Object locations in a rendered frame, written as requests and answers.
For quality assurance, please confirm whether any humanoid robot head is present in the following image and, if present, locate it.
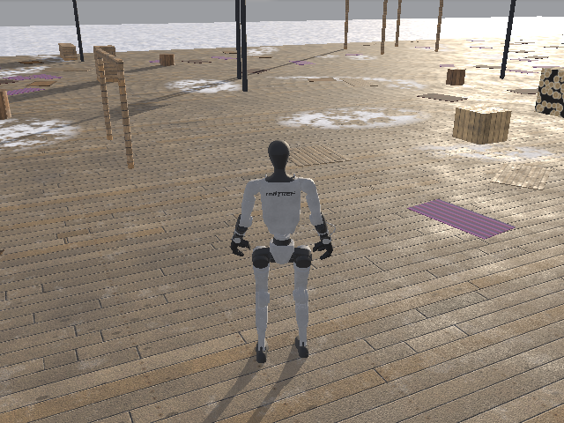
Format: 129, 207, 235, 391
265, 140, 295, 182

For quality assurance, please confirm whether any left robot thigh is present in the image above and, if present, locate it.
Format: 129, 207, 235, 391
252, 246, 270, 308

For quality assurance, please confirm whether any left robot hand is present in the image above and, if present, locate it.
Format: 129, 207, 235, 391
230, 239, 251, 256

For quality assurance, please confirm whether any left robot forearm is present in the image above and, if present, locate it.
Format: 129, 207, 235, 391
232, 214, 248, 243

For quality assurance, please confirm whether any right robot forearm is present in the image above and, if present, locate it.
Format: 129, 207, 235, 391
315, 212, 331, 244

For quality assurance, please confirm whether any robot right upper arm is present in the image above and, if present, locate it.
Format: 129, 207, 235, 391
299, 177, 323, 226

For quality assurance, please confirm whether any right robot hand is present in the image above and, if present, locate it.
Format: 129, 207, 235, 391
313, 241, 333, 260

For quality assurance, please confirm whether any robot left upper arm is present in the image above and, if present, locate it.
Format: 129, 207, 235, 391
239, 179, 262, 227

